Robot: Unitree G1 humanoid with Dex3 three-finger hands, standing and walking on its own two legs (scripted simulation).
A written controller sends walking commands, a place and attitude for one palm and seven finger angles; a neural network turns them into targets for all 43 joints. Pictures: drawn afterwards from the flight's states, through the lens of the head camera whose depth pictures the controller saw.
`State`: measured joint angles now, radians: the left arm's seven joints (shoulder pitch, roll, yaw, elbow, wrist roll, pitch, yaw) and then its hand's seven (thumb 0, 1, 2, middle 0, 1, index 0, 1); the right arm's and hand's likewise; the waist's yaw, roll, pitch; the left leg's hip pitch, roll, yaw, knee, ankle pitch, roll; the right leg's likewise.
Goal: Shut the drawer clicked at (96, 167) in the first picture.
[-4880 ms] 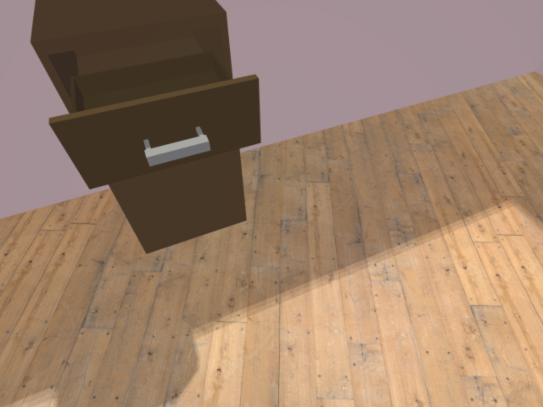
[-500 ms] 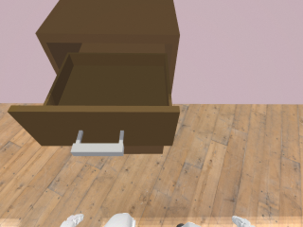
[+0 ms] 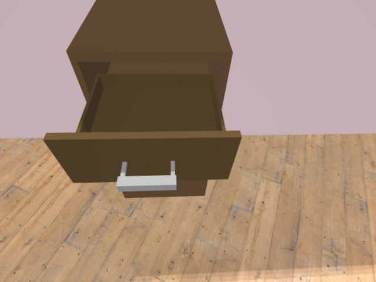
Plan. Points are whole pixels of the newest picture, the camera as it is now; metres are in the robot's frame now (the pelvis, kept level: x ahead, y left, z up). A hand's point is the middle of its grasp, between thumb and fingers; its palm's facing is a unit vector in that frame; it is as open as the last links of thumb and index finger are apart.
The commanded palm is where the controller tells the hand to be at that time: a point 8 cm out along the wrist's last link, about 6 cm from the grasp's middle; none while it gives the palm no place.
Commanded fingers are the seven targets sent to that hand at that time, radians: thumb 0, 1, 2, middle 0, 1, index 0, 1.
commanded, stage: come to a stop and stand still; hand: left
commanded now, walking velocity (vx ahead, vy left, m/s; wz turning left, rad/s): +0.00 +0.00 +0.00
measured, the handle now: (148, 174) +0.34 +0.12 +0.01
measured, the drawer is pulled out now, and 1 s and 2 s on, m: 0.29 0.29 0.29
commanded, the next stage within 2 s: look again from close up in 1.32 s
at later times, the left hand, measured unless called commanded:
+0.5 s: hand out of the picture -0.05 +0.12 -0.18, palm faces +0.03 -0.99 -0.13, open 7.3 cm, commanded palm none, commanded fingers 0.00 0.90 0.90 -0.20 -0.30 -0.20 -0.30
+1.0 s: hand out of the picture -0.01 +0.12 -0.18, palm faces +0.02 -0.99 -0.15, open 7.3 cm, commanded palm none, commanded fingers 0.00 0.90 0.90 -0.20 -0.30 -0.20 -0.30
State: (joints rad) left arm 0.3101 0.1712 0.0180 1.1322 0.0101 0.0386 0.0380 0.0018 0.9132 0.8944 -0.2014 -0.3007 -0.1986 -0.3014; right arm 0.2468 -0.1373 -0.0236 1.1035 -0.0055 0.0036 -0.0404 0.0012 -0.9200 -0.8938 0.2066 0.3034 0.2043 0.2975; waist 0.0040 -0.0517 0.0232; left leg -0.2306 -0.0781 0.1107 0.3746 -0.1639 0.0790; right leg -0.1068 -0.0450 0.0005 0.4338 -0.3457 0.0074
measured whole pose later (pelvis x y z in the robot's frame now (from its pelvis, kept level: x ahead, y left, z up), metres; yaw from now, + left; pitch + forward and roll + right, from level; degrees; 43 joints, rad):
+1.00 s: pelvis +0.02 -0.03 +0.00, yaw -1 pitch +0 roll +1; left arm 0.34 0.11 -0.01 1.14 0.00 -0.01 0.05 0.00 0.91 0.89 -0.20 -0.30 -0.20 -0.30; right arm 0.25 -0.13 -0.01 1.17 -0.01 -0.01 -0.05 0.01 -0.92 -0.89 0.20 0.30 0.20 0.30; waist 0.00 -0.03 0.02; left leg -0.20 -0.01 0.10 0.40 -0.21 0.02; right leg -0.04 0.03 0.00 0.37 -0.34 -0.04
